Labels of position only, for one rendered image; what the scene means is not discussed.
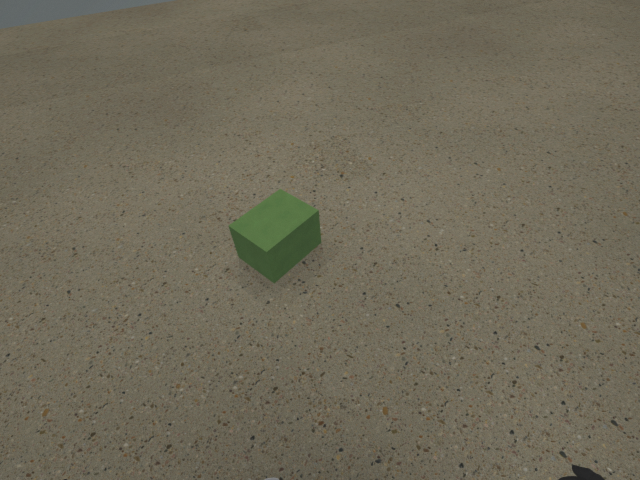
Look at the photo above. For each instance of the carton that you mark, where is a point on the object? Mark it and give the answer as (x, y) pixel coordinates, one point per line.
(276, 234)

